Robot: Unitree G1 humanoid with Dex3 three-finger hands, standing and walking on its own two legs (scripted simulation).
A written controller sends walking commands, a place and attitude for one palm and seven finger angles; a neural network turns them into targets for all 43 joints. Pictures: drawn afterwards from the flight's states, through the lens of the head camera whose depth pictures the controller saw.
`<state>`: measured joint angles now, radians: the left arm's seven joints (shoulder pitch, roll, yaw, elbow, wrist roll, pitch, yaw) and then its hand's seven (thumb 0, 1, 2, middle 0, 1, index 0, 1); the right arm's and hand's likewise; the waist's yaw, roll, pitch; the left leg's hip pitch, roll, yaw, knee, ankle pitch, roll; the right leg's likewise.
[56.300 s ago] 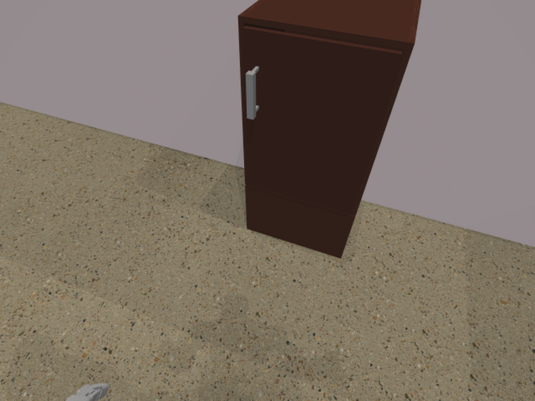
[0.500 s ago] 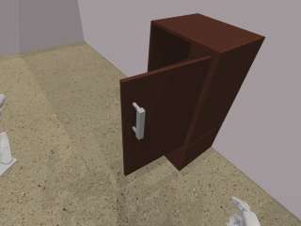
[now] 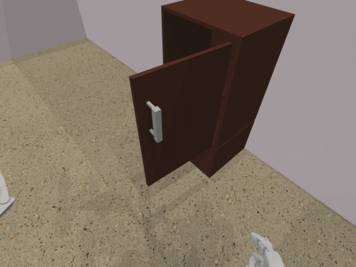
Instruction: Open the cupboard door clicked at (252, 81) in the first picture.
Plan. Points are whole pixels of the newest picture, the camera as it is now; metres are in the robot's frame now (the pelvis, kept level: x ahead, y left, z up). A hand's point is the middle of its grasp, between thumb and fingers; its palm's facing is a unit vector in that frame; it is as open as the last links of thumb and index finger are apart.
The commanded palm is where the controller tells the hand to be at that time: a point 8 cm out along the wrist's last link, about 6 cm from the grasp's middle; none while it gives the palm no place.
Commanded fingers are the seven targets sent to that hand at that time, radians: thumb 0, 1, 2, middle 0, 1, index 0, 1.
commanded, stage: stop stepping back and stand still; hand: left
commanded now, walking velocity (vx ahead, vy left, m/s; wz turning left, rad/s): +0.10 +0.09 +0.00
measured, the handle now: (154, 122) +0.57 +0.11 -0.03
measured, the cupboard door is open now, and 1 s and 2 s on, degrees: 85 85 85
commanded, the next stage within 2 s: let the arm hang, fingers relaxed in 0.40 s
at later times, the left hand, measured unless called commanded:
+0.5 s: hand (45, 194) +0.21 +0.24 +0.14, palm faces +0.37 -0.78 -0.51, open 7.4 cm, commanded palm none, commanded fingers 0.00 0.90 0.90 -0.20 -0.30 -0.20 -0.30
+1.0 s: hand out of the picture -0.09 +0.20 -0.19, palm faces +0.09 -0.98 -0.19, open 7.2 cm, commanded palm none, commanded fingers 0.00 0.90 0.90 -0.20 -0.30 -0.20 -0.30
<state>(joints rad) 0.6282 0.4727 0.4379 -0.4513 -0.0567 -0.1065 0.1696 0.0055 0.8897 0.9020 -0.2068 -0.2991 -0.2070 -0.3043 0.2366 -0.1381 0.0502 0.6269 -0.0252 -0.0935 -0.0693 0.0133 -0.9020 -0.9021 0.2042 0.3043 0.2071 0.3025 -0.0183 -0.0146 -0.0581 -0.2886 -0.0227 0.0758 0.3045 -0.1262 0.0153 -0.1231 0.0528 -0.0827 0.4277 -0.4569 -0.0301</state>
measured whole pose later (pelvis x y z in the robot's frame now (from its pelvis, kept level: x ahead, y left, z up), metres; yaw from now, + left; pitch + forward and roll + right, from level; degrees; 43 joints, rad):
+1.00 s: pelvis -0.04 +0.02 -0.01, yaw +2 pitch -2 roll -1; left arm 0.36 0.18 0.02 1.06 0.01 0.04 0.02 0.00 0.95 0.90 -0.20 -0.30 -0.20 -0.30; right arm 0.27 -0.17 0.00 1.04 -0.02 0.05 -0.04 0.01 -0.91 -0.90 0.20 0.30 0.20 0.30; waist 0.02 0.00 0.11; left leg -0.26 0.02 -0.01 0.52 -0.22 0.00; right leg -0.12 0.05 -0.12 0.45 -0.29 -0.06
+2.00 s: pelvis -0.05 +0.04 +0.00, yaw +1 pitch -2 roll +0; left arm 0.31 0.13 0.01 1.16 0.01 0.00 0.03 0.00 0.91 0.90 -0.20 -0.30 -0.20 -0.30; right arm 0.26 -0.14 0.00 1.15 -0.03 0.01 -0.04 0.01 -0.91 -0.90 0.20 0.30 0.20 0.30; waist 0.00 0.01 0.05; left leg -0.22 -0.03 0.03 0.40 -0.14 0.04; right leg -0.14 0.00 -0.09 0.42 -0.26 -0.03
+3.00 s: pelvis -0.02 +0.00 +0.00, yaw +2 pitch -2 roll +1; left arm 0.28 0.13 0.01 1.15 0.00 -0.01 0.04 0.00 0.91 0.90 -0.20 -0.30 -0.20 -0.30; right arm 0.23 -0.15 0.01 1.16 -0.02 0.01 -0.05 0.00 -0.91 -0.90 0.20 0.30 0.20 0.30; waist 0.00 0.01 0.06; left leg -0.18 0.01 0.00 0.40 -0.19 -0.02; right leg -0.07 0.04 -0.10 0.38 -0.29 -0.08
